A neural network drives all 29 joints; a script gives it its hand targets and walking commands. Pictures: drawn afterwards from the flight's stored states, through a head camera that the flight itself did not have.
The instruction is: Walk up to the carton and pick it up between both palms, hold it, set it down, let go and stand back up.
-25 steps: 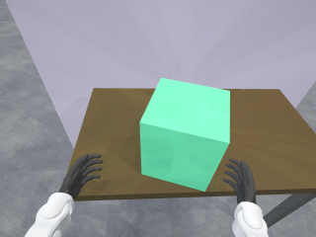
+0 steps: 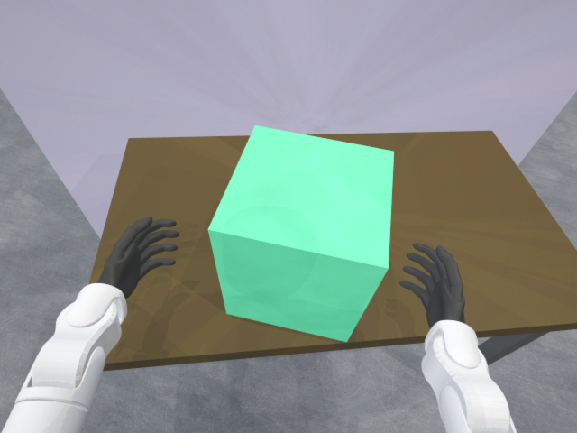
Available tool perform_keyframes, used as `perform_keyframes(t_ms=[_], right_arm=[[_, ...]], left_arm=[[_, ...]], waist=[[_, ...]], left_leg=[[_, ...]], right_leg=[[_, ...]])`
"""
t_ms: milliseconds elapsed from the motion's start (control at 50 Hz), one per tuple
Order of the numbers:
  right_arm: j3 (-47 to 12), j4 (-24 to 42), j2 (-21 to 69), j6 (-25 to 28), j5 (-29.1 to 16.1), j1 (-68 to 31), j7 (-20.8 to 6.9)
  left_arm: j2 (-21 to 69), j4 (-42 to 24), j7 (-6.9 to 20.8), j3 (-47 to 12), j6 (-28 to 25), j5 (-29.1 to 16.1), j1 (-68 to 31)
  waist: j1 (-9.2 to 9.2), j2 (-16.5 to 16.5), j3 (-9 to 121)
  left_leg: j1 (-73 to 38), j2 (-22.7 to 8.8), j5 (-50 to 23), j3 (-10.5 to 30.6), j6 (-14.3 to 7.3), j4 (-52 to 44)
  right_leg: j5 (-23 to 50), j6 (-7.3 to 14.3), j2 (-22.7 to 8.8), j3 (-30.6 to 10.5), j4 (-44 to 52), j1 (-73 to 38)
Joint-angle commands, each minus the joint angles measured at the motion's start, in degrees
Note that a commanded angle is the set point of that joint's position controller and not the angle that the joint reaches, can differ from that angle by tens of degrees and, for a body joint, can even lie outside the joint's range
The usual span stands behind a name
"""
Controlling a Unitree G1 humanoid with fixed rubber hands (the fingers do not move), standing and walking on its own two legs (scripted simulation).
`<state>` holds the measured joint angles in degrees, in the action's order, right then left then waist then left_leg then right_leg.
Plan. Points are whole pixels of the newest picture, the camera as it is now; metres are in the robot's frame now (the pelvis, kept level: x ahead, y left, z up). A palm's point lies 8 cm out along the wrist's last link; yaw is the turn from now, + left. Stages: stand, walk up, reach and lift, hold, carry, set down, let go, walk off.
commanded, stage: reach and lift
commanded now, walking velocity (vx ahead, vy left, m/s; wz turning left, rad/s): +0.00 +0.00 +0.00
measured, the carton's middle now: (303, 239) +0.38 -0.02 +0.01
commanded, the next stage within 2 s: none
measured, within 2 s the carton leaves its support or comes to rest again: neither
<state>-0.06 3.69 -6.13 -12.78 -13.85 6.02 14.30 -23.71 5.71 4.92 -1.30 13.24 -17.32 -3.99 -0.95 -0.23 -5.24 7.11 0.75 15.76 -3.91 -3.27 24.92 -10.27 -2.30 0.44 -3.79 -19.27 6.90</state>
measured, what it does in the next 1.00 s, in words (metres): stands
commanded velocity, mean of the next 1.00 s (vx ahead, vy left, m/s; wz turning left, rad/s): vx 0.00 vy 0.00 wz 0.00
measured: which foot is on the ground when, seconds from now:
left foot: down 0.00-1.00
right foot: down 0.00-1.00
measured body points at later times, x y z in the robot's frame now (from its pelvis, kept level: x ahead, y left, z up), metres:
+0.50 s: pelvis +0.01 -0.03 +0.00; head +0.02 -0.01 +0.45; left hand +0.37 +0.21 +0.10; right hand +0.32 -0.21 +0.10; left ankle -0.02 +0.07 -0.74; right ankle +0.00 -0.15 -0.74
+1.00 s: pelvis -0.02 +0.00 +0.00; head +0.01 +0.02 +0.45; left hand +0.43 +0.20 +0.17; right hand +0.37 -0.21 +0.15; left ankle -0.02 +0.07 -0.74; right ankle +0.00 -0.15 -0.74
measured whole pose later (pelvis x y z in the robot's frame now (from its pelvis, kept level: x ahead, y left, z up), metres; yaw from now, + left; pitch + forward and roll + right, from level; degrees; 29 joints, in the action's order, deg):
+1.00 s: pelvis -0.02 +0.00 +0.00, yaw +1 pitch +2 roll -2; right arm 3.9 -15.2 -10.6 -24.9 -18.0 -32.9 16.0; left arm -28.4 29.8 5.7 1.9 28.2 -16.5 -45.1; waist -6.1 -0.8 -1.1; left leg 13.4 0.7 13.4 -2.6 -3.2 25.0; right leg -7.3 -2.0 0.4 -2.4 -17.2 11.7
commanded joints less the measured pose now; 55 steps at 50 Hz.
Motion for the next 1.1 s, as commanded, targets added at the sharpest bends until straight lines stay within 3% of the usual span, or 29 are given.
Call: perform_keyframes(t_ms=[0,20,60,100,140,160,260,280,300,320,360,380,400,420,460,500,560,660,680,700,720,780,840,860,900,920,960,1020,1080], right_arm=[[1.47,15.85,-5.89,3.08,-1.74,-10.04,1.97],[0.24,15.81,-6.5,2.76,-2.08,-10.96,1.84],[1.68,17.07,-6.31,2.16,-2.21,-14.34,2.81],[0.99,17.89,-5.93,0.92,-2.38,-13.3,3.38],[1.13,18.45,-5.47,-0.34,-4.04,-16.46,4.04],[-0.33,17.79,-4.92,-1.22,-3.19,-15.31,4.01],[0.95,18.64,-6.53,-3.51,-3.37,-20.42,4.56],[1.31,17.06,-6.05,-3.63,-2.38,-20.74,4.52],[0.68,17.4,-5.94,-4.51,-3.31,-22.98,4.79],[-0.86,16.41,-5.97,-4.63,-3.67,-22.44,4.51],[-0.14,13.27,-5.64,-6.24,-4.23,-25.01,4.96],[1.29,14.87,-6.91,-5.8,-2.54,-29.58,5.17],[1.82,14.75,-6.52,-6.3,-3.4,-29.92,5.04],[1.62,12.0,-5.95,-6.89,-2.56,-30.45,5.15],[0.89,11.85,-6.54,-6.95,-3.13,-34.2,4.67],[1.86,7.56,-7.45,-7.54,-3.1,-35.31,4.61],[4.0,5.51,-8.0,-7.84,-2.52,-39.89,4.21],[4.5,5.06,-9.24,-7.29,-3.89,-46.88,3.88],[5.23,5.96,-9.44,-7.28,-3.96,-47.22,3.79],[5.09,5.12,-10.14,-7.16,-3.59,-49.8,3.74],[6.77,4.36,-11.04,-7.3,-3.84,-55.93,3.14],[6.55,-1.34,-11.26,-8.26,-2.95,-55.8,2.93],[5.83,-5.32,-11.84,-8.56,-3.29,-59.42,1.9],[6.58,-2.08,-12.04,-8.04,-3.62,-62.41,2.24],[7.17,-6.22,-13.41,-8.48,-3.73,-65.71,1.4],[6.1,-10.61,-12.78,-8.89,-4.44,-62.42,0.92],[6.24,-10.31,-13.67,-8.8,-4.17,-68.02,0.99],[7.58,-16.24,-12.89,-9.17,-2.55,-73.18,0.76],[7.66,-23.98,-12.11,-9.17,-1.18,-74.56,0.33]], left_arm=[[-12.58,-15.73,1.4,8.75,1.05,1.0,-15.64],[-13.24,-16.35,1.89,9.59,1.17,0.55,-17.32],[-14.8,-16.13,2.24,11.27,2.71,0.55,-22.03],[-14.47,-12.49,2.96,11.78,4.26,0.71,-20.34],[-15.73,-10.93,3.32,11.88,5.38,0.24,-24.44],[-15.19,-9.9,3.71,11.75,5.52,-0.12,-22.39],[-15.17,-8.74,4.55,11.52,7.25,-0.36,-28.17],[-15.74,-7.06,4.64,12.53,6.94,0.34,-29.24],[-16.34,-6.74,4.9,12.21,7.52,-0.6,-32.02],[-15.71,-5.54,5.1,12.92,7.36,-0.67,-30.65],[-16.66,-2.27,5.13,10.97,8.08,-0.6,-34.75],[-16.83,-2.05,5.26,12.43,7.83,-0.79,-38.56],[-17.94,-2.38,4.53,12.43,7.87,0.42,-41.02],[-17.51,-1.16,4.47,11.84,8.04,0.02,-40.51],[-17.19,-1.08,3.93,12.2,8.42,-0.11,-43.51],[-17.2,0.0,3.71,11.9,8.99,0.7,-46.41],[-17.88,3.9,3.21,11.4,9.36,0.67,-51.21],[-16.11,1.89,2.14,9.15,11.1,1.71,-53.89],[-17.05,2.69,2.24,10.73,11.62,1.47,-54.4],[-17.28,0.56,1.81,9.94,11.55,1.03,-58.93],[-17.36,1.7,1.25,9.53,11.43,1.16,-64.38],[-18.14,8.36,1.45,9.38,12.28,0.15,-64.67],[-17.66,11.66,0.89,7.42,11.51,0.29,-67.93],[-19.4,11.02,0.71,8.49,11.21,0.47,-69.87],[-17.61,10.66,0.35,7.46,11.15,0.3,-72.83],[-17.42,16.64,0.47,7.7,11.93,1.17,-68.44],[-18.12,17.38,0.56,7.05,11.67,0.3,-74.34],[-17.82,24.51,0.85,4.98,10.34,-0.23,-80.04],[-16.09,34.99,0.94,2.91,8.27,0.39,-81.17]], waist=[[-0.4,6.9,23.22],[0.45,7.74,23.24],[-1.19,5.65,23.35],[0.03,3.31,22.7],[-1.21,5.04,22.25],[0.17,3.1,21.08],[-1.48,1.76,21.88],[-1.22,3.65,22.51],[-2.49,1.24,22.77],[-1.54,0.59,22.84],[-3.05,2.93,22.71],[-2.79,0.93,23.35],[-2.72,4.12,23.86],[-3.6,2.28,21.68],[-2.41,3.44,24.94],[-3.84,5.05,24.1],[-3.63,6.06,28.16],[-4.24,9.1,34.4],[-4.75,7.1,33.27],[-4.86,9.31,35.67],[-5.97,10.12,37.04],[-5.62,6.64,35.14],[-5.76,8.43,38.2],[-5.08,7.22,40.15],[-5.96,9.35,41.69],[-5.9,7.65,37.85],[-6.88,8.18,40.07],[-7.8,5.58,35.82],[-7.99,8.41,32.63]], left_leg=[[-10.23,-3.66,-37.04,1.99,6.97,-1.54],[-9.35,-3.01,-36.51,2.08,6.67,-1.33],[-9.31,-2.08,-32.25,0.93,5.68,-1.59],[-6.9,-2.07,-29.54,0.45,5.34,-2.79],[-5.35,-2.33,-27.39,0.52,4.61,-3.28],[-5.57,-1.79,-25.35,0.44,4.11,-4.02],[-4.87,-1.99,-24.95,0.88,3.95,-4.04],[-4.12,-1.82,-24.27,0.76,3.84,-4.23],[-3.91,-1.67,-22.9,0.69,3.26,-4.3],[-3.22,-1.46,-22.46,0.68,3.09,-4.42],[-2.79,-1.73,-21.11,1.18,2.92,-4.84],[-2.17,-1.79,-19.49,1.31,2.82,-5.07],[-2.39,-1.82,-19.21,1.11,3.23,-5.46],[-3.04,-2.09,-19.08,1.53,3.28,-5.89],[-3.14,-1.87,-20.49,1.05,3.35,-4.85],[-4.73,-1.85,-22.13,0.92,3.86,-4.43],[-4.68,-2.17,-23.5,1.61,4.36,-4.16],[-6.12,-1.75,-28.18,1.75,4.78,-2.23],[-6.15,-1.9,-29.59,2.08,4.94,-2.19],[-6.82,-1.87,-30.84,2.15,5.38,-1.17],[-7.2,-2.18,-31.24,2.51,5.39,-1.45],[-4.8,-2.19,-27.2,1.91,4.82,-2.07],[-6.72,-2.85,-28.33,2.33,5.19,-1.09],[-6.51,-2.83,-29.33,2.75,5.06,-0.98],[-9.26,-3.16,-33.19,3.36,5.93,-0.59],[-9.48,-3.59,-32.0,4.1,5.49,-0.77],[-10.68,-3.75,-32.53,3.86,5.5,-0.77],[-5.09,-3.9,-22.49,4.11,5.02,-3.4],[-2.98,-3.72,-17.16,4.32,5.13,-4.64]], right_leg=[[25.12,3.4,1.01,2.19,-0.04,-8.02],[26.59,2.98,0.57,1.58,0.2,-8.96],[28.29,2.83,0.18,1.02,1.06,-8.91],[30.28,2.06,0.44,1.66,0.24,-11.7],[30.56,2.0,-0.21,1.69,0.16,-12.38],[30.37,2.09,-0.63,1.38,0.35,-12.46],[32.14,1.97,-0.41,0.81,0.33,-13.9],[32.34,1.79,-1.12,1.0,-0.1,-14.87],[33.67,1.81,-0.85,0.77,-0.02,-15.67],[35.42,1.21,-1.07,0.44,-0.63,-16.2],[34.44,1.65,-1.79,0.54,-0.5,-16.07],[30.58,1.77,-1.34,0.48,0.14,-14.92],[29.44,1.78,-1.6,0.86,0.0,-14.71],[28.59,2.11,-1.06,1.6,0.45,-14.15],[28.66,2.1,-0.87,1.61,-0.15,-14.42],[29.44,2.65,-0.38,1.59,0.35,-12.86],[28.54,2.67,-0.15,2.26,0.33,-12.98],[29.74,3.04,0.93,2.93,-0.37,-13.83],[30.53,2.92,1.38,2.99,-0.72,-12.58],[29.6,2.85,1.24,3.28,-1.17,-11.57],[27.5,3.51,1.91,3.79,-0.65,-9.38],[26.3,3.63,1.52,3.87,-0.21,-9.42],[24.13,3.88,1.5,4.0,-0.24,-8.54],[25.49,3.28,1.6,4.16,-0.67,-9.17],[25.3,3.42,2.19,5.02,-0.75,-6.63],[23.25,3.84,2.31,4.77,0.05,-5.14],[24.74,4.03,1.92,5.27,0.41,-5.13],[18.36,3.9,1.69,5.05,1.54,-6.53],[13.83,4.68,0.57,4.97,2.4,-3.41]])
